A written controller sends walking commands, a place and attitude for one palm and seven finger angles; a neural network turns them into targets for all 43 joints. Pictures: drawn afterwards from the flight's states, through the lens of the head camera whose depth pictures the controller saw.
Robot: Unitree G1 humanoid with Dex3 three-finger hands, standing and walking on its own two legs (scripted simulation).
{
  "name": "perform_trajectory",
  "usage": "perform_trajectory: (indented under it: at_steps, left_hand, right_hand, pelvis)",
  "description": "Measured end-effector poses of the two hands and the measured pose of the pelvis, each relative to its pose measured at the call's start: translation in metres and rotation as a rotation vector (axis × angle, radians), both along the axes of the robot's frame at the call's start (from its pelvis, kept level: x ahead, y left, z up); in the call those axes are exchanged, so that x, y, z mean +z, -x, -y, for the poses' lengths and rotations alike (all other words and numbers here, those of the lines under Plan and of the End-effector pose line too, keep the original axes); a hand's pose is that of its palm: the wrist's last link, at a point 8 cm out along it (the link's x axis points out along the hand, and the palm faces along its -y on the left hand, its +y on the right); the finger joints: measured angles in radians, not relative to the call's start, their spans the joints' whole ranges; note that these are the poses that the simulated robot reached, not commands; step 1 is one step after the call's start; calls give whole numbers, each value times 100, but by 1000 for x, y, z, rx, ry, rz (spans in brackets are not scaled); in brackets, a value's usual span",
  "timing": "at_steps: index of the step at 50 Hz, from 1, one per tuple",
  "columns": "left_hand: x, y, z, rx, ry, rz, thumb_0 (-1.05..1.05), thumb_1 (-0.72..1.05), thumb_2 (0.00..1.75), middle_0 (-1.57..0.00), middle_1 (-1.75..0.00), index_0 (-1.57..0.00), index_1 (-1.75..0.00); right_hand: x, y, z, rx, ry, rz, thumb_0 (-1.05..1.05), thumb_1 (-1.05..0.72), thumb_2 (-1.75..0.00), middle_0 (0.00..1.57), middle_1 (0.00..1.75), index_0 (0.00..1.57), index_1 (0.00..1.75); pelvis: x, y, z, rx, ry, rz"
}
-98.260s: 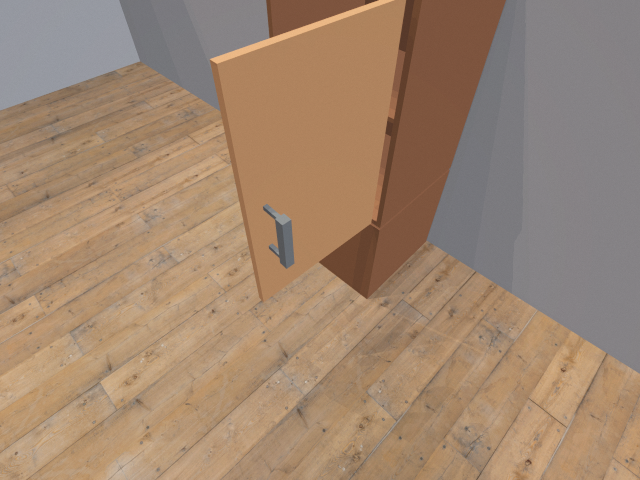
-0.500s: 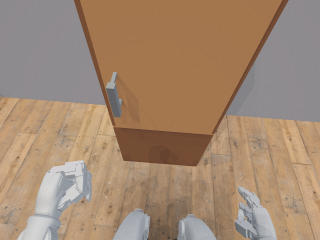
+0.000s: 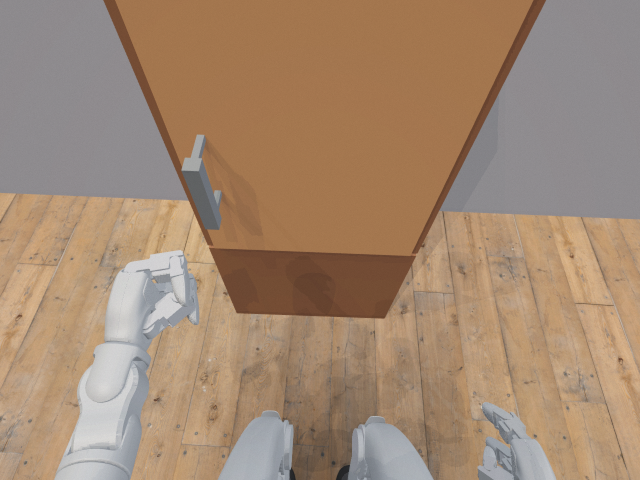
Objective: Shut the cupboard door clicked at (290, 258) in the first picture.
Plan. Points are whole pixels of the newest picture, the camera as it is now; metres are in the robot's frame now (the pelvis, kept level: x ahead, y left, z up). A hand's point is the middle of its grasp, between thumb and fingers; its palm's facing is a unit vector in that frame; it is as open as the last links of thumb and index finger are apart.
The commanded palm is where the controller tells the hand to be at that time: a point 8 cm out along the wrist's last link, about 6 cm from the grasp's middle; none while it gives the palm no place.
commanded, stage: bring the fist close to the handle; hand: left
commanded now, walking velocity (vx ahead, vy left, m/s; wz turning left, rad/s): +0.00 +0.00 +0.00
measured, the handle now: (206, 184) +0.50 +0.19 +0.02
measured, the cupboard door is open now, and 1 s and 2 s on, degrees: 0 0 0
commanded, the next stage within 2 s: push the door shut along its arc in 0.80 s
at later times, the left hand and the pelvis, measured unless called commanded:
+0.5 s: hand (220, 240) +0.41 +0.15 +0.02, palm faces +0.00 -1.00 -0.02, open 3.1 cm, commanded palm +0.38 +0.20 +0.02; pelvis -0.01 +0.00 -0.01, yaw -1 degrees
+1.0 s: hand (223, 245) +0.40 +0.15 +0.01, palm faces -0.01 -1.00 -0.04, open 3.1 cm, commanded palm +0.39 +0.20 +0.02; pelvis -0.01 +0.00 -0.01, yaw -1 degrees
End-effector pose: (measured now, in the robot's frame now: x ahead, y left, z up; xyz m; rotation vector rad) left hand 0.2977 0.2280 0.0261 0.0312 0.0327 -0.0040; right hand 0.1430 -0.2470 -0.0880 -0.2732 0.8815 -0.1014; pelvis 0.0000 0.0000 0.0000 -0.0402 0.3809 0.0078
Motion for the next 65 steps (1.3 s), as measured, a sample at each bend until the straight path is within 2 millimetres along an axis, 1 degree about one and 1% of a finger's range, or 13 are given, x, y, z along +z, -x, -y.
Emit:
perform_trajectory:
  at_steps: [3, 6, 10, 14, 19, 26, 29, 33, 40, 49, 53, 58, 65]
  left_hand:
    - [-6, -10, 7, -26, 5, -6, 2, 90, 90, -130, -150, -130, -150]
    - [-3, -22, 11, -21, 8, 32, 2, 90, 90, -130, -150, -130, -150]
    - [4, -38, 9, 10, 6, 77, 2, 90, 90, -130, -150, -130, -150]
    - [-2, -52, 6, 18, -5, 41, 2, 90, 90, -130, -150, -130, -150]
    - [-11, -65, 10, 5, 1, 5, 2, 90, 90, -130, -150, -130, -150]
    - [-5, -88, 21, 5, 9, 78, 2, 90, 90, -130, -150, -130, -150]
    - [-5, -89, 24, 0, -5, 59, 2, 90, 90, -130, -150, -130, -150]
    - [-10, -80, 21, 16, -9, 4, 2, 90, 90, -129, -150, -130, -150]
    - [-5, -68, 14, 51, -7, 60, 2, 90, 90, -130, -150, -130, -150]
    - [-13, -84, 22, -6, -7, 44, 2, 90, 90, -130, -150, -130, -150]
    - [-10, -92, 23, -16, -13, 39, 2, 90, 90, -130, -150, -130, -150]
    - [-2, -106, 18, -31, -24, 61, 2, 89, 90, -131, -150, -130, -150]
    - [-2, -110, 14, -92, -32, 63, 1, 86, 91, -139, -150, -133, -150]
  right_hand:
    - [-3, 3, 2, -12, 8, -16, 1, -91, -90, 20, 30, 20, 30]
    - [-6, 6, 4, -21, 13, -29, 1, -91, -90, 20, 30, 20, 30]
    - [-10, 11, 3, -26, 6, -51, 1, -91, -90, 20, 30, 20, 30]
    - [-14, 17, 2, -34, -4, -77, 1, -91, -90, 20, 30, 20, 30]
    - [-17, 30, 2, -50, -2, -113, 1, -91, -90, 20, 30, 20, 30]
    - [-25, 52, 6, -80, 6, -177, 1, -91, -89, 20, 30, 20, 30]
    - [-26, 60, 7, -100, -8, -199, 1, -91, -90, 20, 30, 20, 30]
    - [-23, 68, 5, -118, -27, -222, 1, -91, -90, 20, 30, 20, 30]
    - [-20, 67, 5, -92, -14, -229, 1, -91, -90, 20, 30, 20, 30]
    - [-22, 51, 12, -83, 14, -192, 1, -91, -90, 20, 30, 20, 30]
    - [-22, 49, 12, -90, 13, -185, 1, -91, -90, 20, 30, 20, 30]
    - [-24, 55, 11, -98, 10, -202, 1, -91, -90, 20, 30, 20, 30]
    - [-32, 74, 11, -97, 16, -263, 1, -91, -89, 20, 30, 20, 30]
  pelvis:
    - [-2, 1, 0, -2, 0, -6]
    - [-3, 2, 0, -5, -1, -13]
    - [-5, 2, -1, -8, -4, -21]
    - [-5, 4, -1, -9, -5, -25]
    - [-6, 6, -2, -7, -1, -34]
    - [-10, 7, -4, -15, -2, -54]
    - [-9, 6, -6, -22, -5, -54]
    - [-4, 5, -6, -29, -13, -44]
    - [-1, 7, -3, -19, -12, -34]
    - [-8, 10, -3, -10, -3, -48]
    - [-8, 9, -3, -13, -6, -49]
    - [-9, 10, -2, -14, -7, -51]
    - [-13, 15, -1, -1, 2, -57]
